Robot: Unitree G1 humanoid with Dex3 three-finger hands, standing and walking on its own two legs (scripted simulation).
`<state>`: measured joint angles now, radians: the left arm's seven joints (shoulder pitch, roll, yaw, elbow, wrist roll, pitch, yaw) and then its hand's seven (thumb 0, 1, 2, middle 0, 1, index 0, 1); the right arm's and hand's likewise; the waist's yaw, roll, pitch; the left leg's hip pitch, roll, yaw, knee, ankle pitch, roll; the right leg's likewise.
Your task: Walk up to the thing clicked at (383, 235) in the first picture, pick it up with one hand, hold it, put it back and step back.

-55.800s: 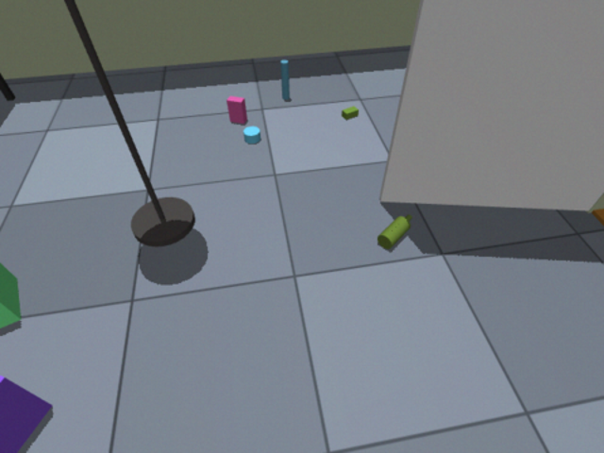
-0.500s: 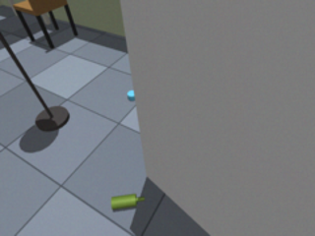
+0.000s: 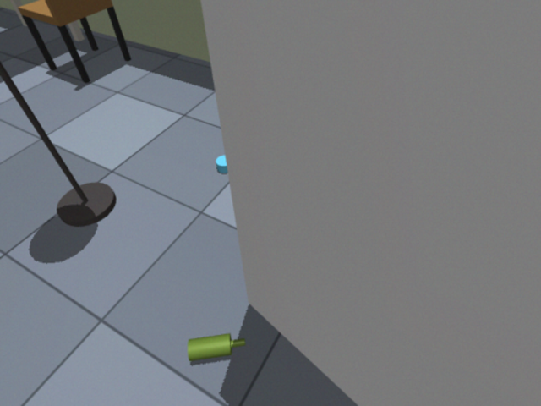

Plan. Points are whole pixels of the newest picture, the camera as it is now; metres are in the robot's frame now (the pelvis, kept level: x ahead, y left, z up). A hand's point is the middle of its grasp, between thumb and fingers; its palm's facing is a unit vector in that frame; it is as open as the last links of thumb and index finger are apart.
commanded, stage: stand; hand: left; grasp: from above
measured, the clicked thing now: (217, 346) +0.47 +0.23 -0.75
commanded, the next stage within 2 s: step back in 0.44 s
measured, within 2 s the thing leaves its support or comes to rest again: neither
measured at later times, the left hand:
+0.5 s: hand out of the picture +0.08 +0.26 -0.16, palm faces +0.01 -0.94 -0.34, open 7.4 cm
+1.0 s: hand out of the picture +0.04 +0.33 -0.18, palm faces -0.08 -0.93 -0.36, open 7.4 cm
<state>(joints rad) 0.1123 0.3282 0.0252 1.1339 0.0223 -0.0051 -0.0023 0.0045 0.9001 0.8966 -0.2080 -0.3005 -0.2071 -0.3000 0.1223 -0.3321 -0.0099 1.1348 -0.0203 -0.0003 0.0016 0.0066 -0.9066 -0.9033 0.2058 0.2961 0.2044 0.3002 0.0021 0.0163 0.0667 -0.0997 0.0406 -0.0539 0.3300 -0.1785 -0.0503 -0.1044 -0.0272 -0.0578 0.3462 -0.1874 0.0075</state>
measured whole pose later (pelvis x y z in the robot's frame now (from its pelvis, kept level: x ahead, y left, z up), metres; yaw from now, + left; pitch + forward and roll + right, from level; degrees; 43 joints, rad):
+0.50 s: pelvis +0.00 +0.00 +0.00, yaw +0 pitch -2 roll +0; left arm 0.10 0.34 0.04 1.09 0.00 0.00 -0.01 0.00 0.90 0.90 -0.21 -0.30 -0.21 -0.30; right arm 0.10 -0.35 -0.01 1.10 -0.01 0.01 0.01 0.01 -0.91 -0.90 0.21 0.30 0.20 0.30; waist -0.01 0.02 0.09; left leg -0.16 0.04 -0.05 0.42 -0.21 -0.04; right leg -0.15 -0.02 -0.06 0.39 -0.20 0.00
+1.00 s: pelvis -0.08 +0.07 -0.02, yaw -3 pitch -2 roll -1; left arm 0.10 0.39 0.07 0.90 0.01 0.07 0.02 0.00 0.90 0.90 -0.21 -0.30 -0.21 -0.30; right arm 0.12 -0.33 -0.04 0.89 -0.03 0.02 -0.02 0.01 -0.90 -0.90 0.21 0.30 0.21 0.30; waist -0.02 -0.05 0.21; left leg -0.30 -0.02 0.06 0.57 -0.24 0.07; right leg -0.38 0.08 0.13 1.04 -0.50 0.02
